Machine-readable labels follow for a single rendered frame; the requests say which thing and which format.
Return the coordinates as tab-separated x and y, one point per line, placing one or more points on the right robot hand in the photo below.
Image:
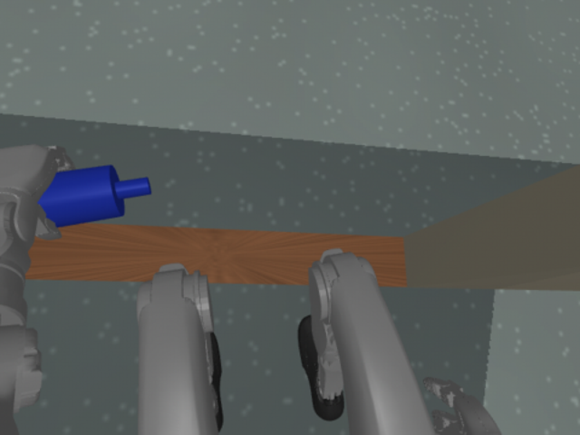
471	417

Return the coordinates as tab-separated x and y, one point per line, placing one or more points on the right robot foot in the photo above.
328	410

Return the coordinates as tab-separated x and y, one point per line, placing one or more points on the left robot hand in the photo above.
31	169

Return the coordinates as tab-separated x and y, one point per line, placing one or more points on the bottle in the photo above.
87	195

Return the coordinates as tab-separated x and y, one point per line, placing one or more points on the left robot arm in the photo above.
20	361

